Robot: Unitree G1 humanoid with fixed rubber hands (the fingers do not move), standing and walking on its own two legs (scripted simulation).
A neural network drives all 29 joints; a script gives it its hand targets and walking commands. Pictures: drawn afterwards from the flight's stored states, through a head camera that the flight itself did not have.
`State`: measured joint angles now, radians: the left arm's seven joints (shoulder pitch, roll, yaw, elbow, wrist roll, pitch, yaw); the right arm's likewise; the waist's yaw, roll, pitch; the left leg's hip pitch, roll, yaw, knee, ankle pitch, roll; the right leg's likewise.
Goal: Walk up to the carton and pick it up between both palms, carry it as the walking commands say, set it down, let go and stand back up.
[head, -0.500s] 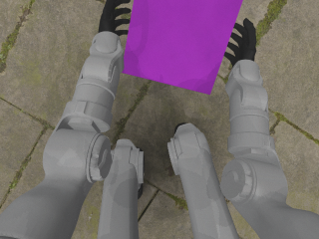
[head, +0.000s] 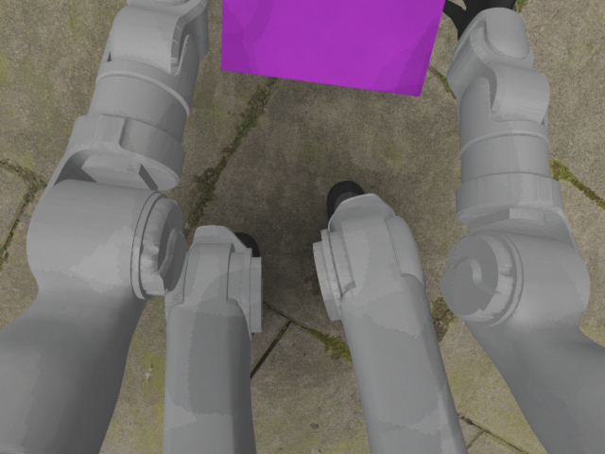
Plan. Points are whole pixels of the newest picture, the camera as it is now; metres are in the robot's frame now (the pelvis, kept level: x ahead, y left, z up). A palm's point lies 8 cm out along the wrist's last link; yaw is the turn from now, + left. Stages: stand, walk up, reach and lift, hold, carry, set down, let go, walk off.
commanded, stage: set down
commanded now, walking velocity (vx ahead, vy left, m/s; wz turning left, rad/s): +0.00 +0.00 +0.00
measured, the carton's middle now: out of the picture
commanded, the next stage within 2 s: none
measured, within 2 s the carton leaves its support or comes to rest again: rests again in 1.08 s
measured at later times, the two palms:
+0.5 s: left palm out of the picture +0.59 +0.03 -0.21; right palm (460, 19) +0.49 -0.25 -0.20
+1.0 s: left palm out of the picture +0.59 +0.03 -0.20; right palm (463, 23) +0.49 -0.25 -0.21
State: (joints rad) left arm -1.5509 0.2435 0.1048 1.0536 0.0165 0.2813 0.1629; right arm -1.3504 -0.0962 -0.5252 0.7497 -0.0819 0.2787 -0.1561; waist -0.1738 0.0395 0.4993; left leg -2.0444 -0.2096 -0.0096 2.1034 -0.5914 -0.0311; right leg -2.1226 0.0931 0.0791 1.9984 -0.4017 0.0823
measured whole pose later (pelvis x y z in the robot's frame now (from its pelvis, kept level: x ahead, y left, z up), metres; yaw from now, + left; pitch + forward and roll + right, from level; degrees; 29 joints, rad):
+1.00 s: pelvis +0.02 +0.00 -0.02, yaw +1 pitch +36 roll -3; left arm -1.61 0.29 0.02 1.25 0.00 0.19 0.09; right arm -1.35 -0.14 -0.53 0.98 -0.08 0.21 -0.06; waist -0.21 0.06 0.42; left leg -2.18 -0.21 -0.03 2.17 -0.62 -0.02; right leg -2.22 0.01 0.01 2.06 -0.47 0.05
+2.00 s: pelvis +0.03 +0.00 -0.03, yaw +1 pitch +36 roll -4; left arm -1.55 0.30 -0.02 1.22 -0.01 0.12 0.08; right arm -1.35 -0.17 -0.51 1.08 -0.04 0.09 -0.01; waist -0.21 0.05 0.41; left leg -2.20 -0.18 -0.02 2.23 -0.66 0.01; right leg -2.23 -0.01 -0.01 2.12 -0.52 0.04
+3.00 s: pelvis +0.01 -0.01 +0.02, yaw -1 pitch +30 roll -1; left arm -1.58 0.43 -0.02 0.97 -0.16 0.29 0.11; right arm -1.29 -0.31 -0.28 0.74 0.23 0.23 -0.16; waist -0.21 0.05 0.51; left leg -1.97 -0.06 0.01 2.05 -0.61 0.02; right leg -2.04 0.04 0.00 1.93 -0.42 0.02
